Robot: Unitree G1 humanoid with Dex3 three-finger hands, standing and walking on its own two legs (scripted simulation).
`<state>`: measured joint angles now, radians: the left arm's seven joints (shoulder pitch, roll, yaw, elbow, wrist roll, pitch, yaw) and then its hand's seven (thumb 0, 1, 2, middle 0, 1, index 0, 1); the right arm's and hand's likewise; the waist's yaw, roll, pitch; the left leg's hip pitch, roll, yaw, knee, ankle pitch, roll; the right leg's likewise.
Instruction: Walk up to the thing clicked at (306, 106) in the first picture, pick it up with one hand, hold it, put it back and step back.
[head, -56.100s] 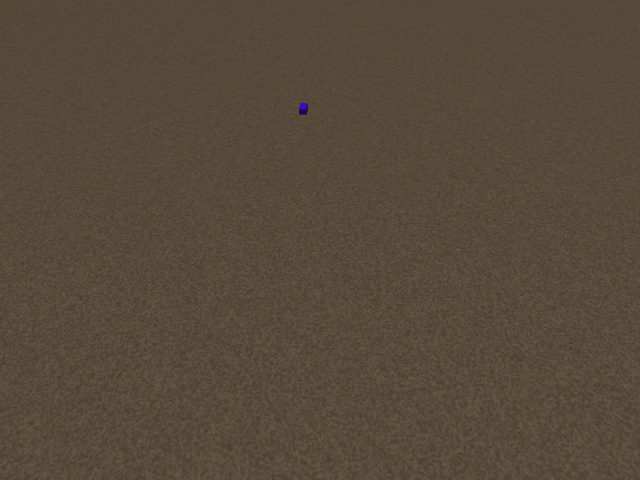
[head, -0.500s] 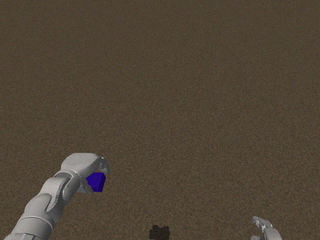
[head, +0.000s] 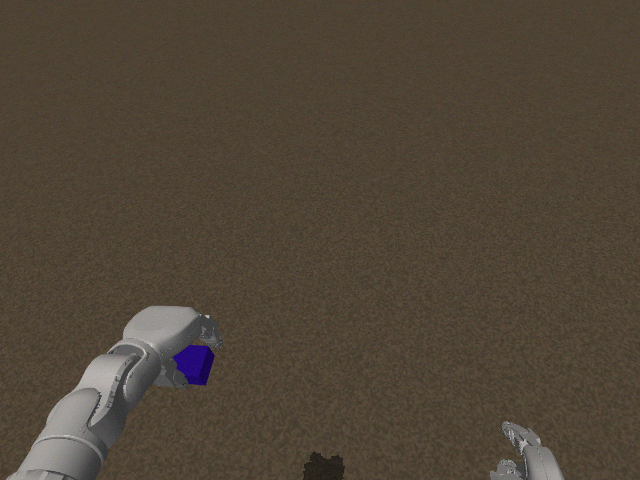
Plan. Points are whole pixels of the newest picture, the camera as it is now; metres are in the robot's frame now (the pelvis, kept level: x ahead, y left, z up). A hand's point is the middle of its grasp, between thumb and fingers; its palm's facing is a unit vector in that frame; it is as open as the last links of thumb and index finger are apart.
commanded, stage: hold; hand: left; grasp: from above
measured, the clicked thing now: (184, 363) +0.31 +0.22 -0.07
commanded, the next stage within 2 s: crouch in 0.28 s
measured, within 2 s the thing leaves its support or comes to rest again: neither
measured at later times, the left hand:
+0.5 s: hand (173, 352) +0.31 +0.22 -0.02, palm faces -0.47 +0.00 -0.88, open 7.5 cm
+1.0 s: hand (208, 376) +0.35 +0.22 -0.20, palm faces -0.40 +0.10 -0.91, open 7.7 cm
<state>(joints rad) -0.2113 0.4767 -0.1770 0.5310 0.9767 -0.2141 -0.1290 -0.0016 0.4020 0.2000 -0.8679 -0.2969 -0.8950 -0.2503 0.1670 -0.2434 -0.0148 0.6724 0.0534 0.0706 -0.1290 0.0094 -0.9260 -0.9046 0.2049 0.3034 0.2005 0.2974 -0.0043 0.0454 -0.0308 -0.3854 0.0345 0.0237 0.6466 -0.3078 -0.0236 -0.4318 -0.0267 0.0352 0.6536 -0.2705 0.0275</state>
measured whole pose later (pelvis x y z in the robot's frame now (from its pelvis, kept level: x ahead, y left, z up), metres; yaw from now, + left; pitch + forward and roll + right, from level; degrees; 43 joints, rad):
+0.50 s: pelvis +0.01 +0.00 +0.00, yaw +0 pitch +3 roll +0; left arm -0.24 0.48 -0.18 0.59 0.98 -0.23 -0.11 0.00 0.40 0.19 -0.86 -0.31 -0.89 -0.26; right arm 0.18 -0.24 -0.02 0.68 0.06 0.09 -0.13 0.01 -0.93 -0.91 0.21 0.30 0.20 0.30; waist -0.01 0.04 -0.03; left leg -0.35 0.03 0.03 0.60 -0.30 -0.02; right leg -0.40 -0.03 0.04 0.61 -0.26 0.03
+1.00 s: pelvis -0.03 +0.01 -0.11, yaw +1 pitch +22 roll -1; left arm -0.58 0.45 -0.16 1.08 1.25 -0.26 0.30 -0.01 0.33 0.31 -0.86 -0.36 -0.88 -0.32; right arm 0.21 -0.26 -0.07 0.70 -0.02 0.11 -0.04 0.00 -0.93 -0.91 0.21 0.30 0.20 0.30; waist -0.09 0.01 -0.16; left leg -1.16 0.03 -0.03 1.30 -0.52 -0.02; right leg -1.18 -0.02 0.01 1.25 -0.47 0.04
